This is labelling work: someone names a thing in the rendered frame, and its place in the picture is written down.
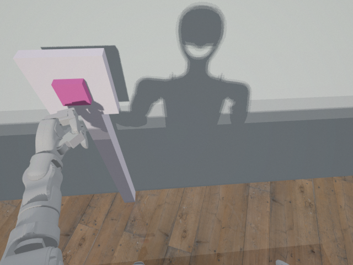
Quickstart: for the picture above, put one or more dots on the robot left upper arm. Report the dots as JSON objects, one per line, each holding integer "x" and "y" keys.
{"x": 43, "y": 256}

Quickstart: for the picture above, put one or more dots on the robot left hand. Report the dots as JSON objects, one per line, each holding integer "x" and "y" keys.
{"x": 51, "y": 138}

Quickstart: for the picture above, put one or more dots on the button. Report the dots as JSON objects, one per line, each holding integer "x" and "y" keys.
{"x": 72, "y": 91}

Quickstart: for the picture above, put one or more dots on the panel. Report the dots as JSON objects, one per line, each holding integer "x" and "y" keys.
{"x": 41, "y": 67}

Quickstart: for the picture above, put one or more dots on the robot left forearm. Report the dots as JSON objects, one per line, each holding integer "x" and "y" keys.
{"x": 37, "y": 224}

